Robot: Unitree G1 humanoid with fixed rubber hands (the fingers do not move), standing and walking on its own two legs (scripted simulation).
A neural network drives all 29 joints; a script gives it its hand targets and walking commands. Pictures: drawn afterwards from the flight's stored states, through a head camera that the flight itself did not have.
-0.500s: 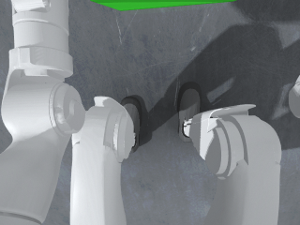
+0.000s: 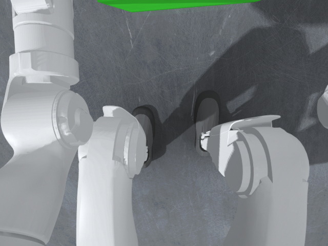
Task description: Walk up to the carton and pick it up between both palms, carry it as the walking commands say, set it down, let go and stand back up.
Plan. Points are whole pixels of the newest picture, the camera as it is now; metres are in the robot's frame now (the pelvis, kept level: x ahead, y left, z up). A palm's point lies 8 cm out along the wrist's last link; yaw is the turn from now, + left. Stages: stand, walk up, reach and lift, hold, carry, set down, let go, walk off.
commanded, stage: set down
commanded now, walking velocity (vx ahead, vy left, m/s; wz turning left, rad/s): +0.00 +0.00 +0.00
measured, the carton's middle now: out of the picture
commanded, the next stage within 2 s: none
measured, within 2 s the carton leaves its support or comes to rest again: neither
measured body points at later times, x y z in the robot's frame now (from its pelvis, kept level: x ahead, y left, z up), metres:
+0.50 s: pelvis +0.00 +0.00 -0.01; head +0.41 -0.01 +0.18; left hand +0.58 +0.17 -0.22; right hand +0.59 -0.24 -0.21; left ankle +0.09 +0.11 -0.36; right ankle +0.14 -0.09 -0.36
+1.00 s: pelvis +0.00 +0.00 +0.00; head +0.39 -0.01 +0.21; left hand +0.60 +0.18 -0.15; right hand +0.60 -0.27 -0.15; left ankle +0.09 +0.11 -0.36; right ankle +0.14 -0.09 -0.36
